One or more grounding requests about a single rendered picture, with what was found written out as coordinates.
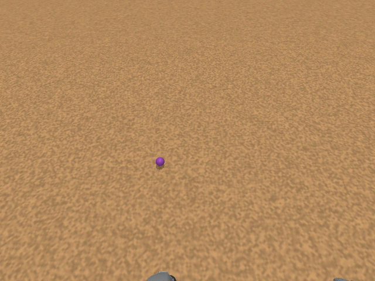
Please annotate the ball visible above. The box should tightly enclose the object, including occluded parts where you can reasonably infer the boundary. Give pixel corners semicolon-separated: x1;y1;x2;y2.
156;157;165;166

